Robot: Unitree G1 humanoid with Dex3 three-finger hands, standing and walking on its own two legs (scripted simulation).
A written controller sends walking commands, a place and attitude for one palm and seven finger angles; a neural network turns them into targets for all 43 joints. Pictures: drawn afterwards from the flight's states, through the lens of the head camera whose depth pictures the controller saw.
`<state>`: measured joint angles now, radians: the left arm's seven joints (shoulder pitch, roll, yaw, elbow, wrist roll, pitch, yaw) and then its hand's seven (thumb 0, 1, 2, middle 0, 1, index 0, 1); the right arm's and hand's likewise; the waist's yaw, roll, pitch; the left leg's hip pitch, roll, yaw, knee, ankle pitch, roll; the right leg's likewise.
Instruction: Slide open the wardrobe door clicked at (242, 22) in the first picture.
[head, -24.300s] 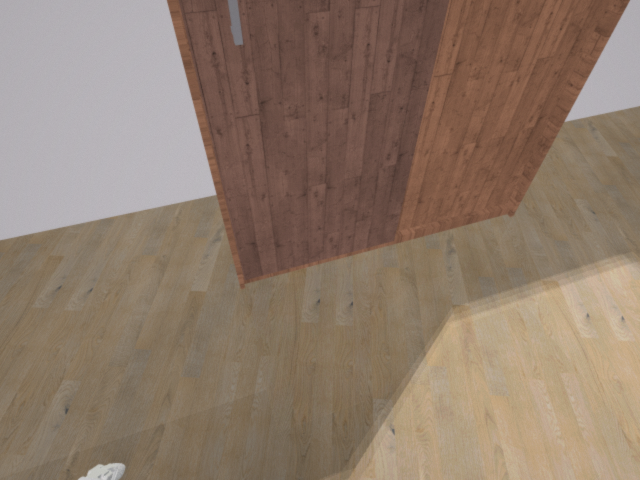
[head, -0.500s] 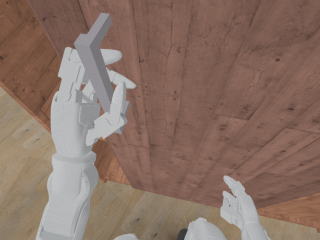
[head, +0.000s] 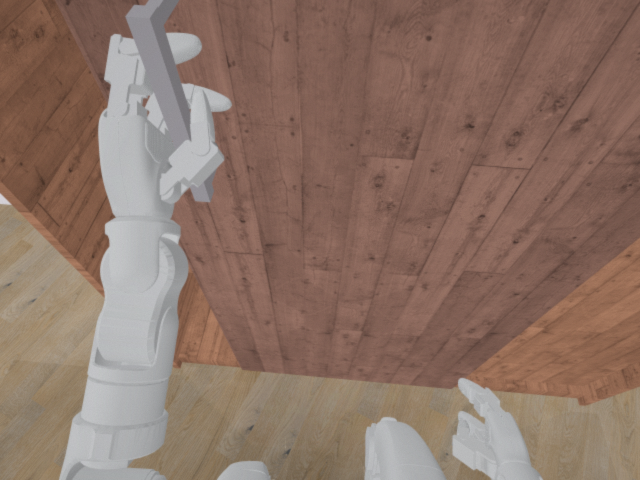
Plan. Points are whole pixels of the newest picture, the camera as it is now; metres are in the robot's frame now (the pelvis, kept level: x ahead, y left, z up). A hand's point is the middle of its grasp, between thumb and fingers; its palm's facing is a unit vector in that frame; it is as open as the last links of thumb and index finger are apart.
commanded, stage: step sideways, sliding the door along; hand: left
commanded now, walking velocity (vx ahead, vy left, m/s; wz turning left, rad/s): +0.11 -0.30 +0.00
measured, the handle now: (187, 109) +0.38 +0.18 +0.24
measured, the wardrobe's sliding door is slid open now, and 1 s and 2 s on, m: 0.20 0.29 0.44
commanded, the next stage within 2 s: none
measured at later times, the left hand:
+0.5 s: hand (240, 142) +0.35 +0.12 +0.24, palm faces +0.39 -0.92 -0.02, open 5.8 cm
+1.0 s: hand (323, 151) +0.35 +0.05 +0.24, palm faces +0.37 -0.93 -0.03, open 6.0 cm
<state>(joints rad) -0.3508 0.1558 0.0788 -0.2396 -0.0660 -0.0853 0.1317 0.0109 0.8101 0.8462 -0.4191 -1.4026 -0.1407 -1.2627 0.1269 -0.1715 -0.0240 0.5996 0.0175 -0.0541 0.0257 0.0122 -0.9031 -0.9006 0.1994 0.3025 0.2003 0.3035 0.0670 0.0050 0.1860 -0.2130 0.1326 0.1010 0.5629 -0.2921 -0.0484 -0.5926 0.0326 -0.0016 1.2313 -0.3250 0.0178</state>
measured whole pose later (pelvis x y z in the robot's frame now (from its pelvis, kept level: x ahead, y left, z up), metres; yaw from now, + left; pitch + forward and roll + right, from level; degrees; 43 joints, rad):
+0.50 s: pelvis -0.04 -0.11 -0.01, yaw +0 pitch -4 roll -3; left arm -0.61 0.28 0.23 0.01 -0.05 -0.02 0.17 -0.01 0.78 0.85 -0.48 -1.41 -0.28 -1.31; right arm 0.05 -0.22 -0.06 0.65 0.06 -0.03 0.01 0.01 -0.91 -0.90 0.20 0.30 0.20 0.30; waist 0.12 0.03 0.25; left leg -0.31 0.17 0.11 0.66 -0.27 -0.03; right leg -0.47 -0.05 -0.04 1.20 -0.45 0.02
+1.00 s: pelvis +0.00 -0.15 +0.00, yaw +3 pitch -2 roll -2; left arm -0.46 0.16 0.11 -0.17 -0.03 0.01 0.18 0.00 0.80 0.83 -0.47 -1.41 -0.22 -1.33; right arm 0.08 -0.22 -0.05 0.61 0.05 -0.12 0.01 0.01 -0.90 -0.90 0.20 0.30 0.20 0.30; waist 0.15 0.05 0.20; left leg -0.24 0.10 0.08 0.57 -0.29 0.00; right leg -0.40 -0.05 -0.03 1.04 -0.49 0.03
